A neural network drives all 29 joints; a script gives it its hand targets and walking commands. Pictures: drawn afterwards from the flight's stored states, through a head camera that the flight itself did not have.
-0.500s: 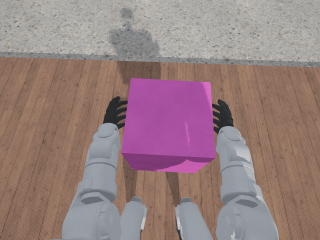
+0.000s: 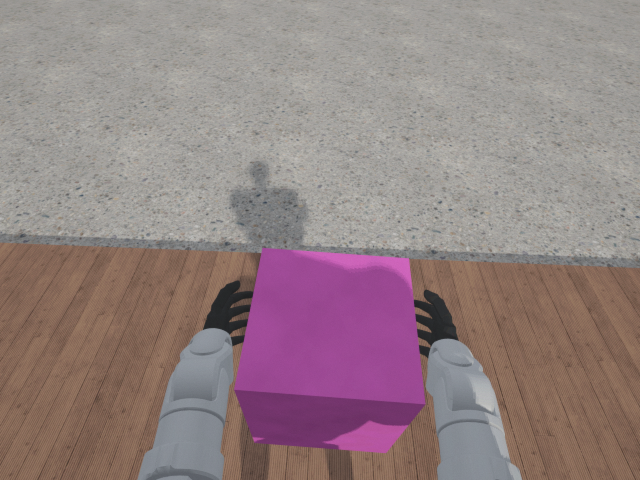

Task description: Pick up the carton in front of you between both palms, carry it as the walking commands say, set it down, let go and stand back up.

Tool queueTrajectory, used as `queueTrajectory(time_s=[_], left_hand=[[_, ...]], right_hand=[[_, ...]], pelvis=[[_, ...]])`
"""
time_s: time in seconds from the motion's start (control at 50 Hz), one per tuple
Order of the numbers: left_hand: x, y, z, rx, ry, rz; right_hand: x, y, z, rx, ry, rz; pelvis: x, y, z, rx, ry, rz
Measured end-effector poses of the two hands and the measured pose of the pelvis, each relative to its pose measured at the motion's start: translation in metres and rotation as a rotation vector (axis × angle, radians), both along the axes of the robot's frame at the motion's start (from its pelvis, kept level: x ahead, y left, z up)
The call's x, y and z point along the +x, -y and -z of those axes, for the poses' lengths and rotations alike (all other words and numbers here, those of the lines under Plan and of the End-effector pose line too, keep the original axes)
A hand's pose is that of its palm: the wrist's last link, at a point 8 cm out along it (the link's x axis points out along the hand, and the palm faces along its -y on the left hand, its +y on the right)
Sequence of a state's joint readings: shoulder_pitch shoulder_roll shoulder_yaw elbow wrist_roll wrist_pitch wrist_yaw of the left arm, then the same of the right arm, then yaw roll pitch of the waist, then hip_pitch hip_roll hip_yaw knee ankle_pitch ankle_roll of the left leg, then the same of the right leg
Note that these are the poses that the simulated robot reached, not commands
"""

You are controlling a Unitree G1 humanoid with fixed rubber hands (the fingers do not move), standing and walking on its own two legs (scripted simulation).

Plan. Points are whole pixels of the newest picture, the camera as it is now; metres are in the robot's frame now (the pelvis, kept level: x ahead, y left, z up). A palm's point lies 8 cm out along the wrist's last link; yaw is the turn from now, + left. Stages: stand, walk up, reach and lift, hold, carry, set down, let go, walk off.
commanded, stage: reach and lift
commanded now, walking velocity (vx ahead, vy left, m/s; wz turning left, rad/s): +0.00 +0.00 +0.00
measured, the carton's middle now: (327, 355) +0.31 +0.00 -0.06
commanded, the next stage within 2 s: hold in 1.04 s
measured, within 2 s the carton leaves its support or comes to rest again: neither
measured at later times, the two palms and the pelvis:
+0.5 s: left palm (214, 334) +0.29 +0.15 +0.04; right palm (449, 345) +0.29 -0.15 +0.03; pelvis -0.02 +0.00 +0.00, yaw +0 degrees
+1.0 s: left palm (212, 327) +0.29 +0.15 +0.05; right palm (449, 338) +0.29 -0.15 +0.04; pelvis +0.00 +0.00 +0.01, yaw +0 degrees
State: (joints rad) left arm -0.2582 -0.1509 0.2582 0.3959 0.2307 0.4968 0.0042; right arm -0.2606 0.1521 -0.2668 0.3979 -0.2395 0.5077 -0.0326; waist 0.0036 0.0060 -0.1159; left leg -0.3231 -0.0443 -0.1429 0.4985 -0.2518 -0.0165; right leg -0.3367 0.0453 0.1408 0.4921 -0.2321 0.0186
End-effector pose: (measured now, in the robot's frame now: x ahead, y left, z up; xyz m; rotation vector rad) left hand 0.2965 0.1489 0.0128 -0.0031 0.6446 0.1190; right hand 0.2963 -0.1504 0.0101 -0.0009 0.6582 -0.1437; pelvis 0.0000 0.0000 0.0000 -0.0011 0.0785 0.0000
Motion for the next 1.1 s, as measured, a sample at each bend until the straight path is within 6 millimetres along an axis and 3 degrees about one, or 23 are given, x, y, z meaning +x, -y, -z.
queueTrajectory(time_s=[0.1,0.4,1.1], left_hand=[[-0.008,0.0,-0.016,0.015,-0.007,0.009],[-0.013,0.001,-0.022,0.006,-0.019,0.0],[-0.008,0.0,-0.04,0.032,-0.008,0.019]], right_hand=[[-0.007,0.0,-0.016,-0.015,-0.007,-0.015],[-0.012,0.001,-0.022,-0.006,-0.019,-0.007],[-0.008,0.0,-0.04,-0.033,-0.007,-0.023]], pelvis=[[-0.001,0.0,-0.005,0.001,0.079,-0.001],[-0.017,0.002,-0.004,0.001,0.144,-0.001],[0.002,0.0,-0.01,0.0,0.171,-0.001]])
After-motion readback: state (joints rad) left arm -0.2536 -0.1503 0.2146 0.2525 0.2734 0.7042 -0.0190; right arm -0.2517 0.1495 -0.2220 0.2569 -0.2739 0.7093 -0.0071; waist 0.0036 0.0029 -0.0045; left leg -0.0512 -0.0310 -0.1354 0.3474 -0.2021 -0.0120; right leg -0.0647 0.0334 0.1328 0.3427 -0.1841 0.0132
